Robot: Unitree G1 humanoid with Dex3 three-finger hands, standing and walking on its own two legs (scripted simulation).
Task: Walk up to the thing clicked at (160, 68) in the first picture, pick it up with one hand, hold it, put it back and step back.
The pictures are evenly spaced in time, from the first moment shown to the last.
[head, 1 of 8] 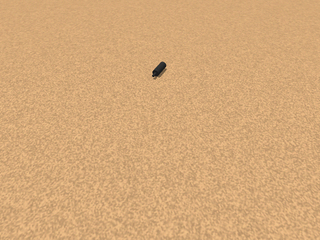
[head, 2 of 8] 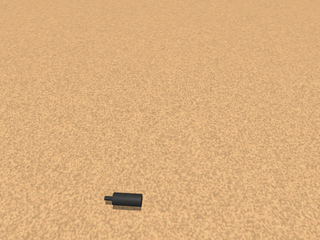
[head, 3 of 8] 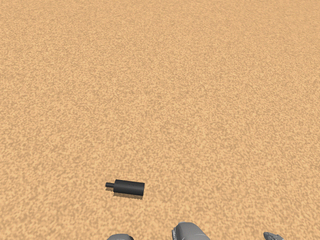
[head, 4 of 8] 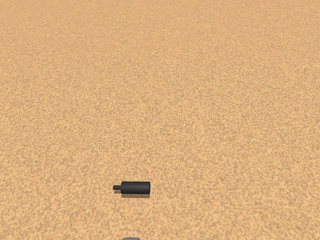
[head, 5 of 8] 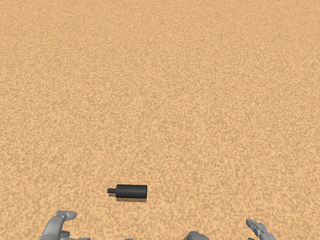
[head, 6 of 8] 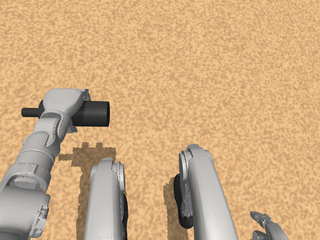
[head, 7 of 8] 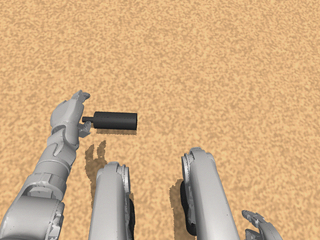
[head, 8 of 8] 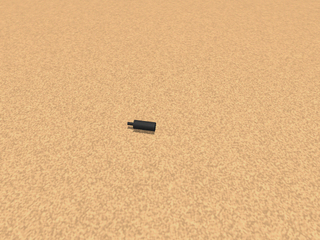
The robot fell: no
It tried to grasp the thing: yes
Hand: left
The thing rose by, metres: 0.67
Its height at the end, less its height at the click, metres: +0.00
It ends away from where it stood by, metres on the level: 0.02
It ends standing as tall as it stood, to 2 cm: yes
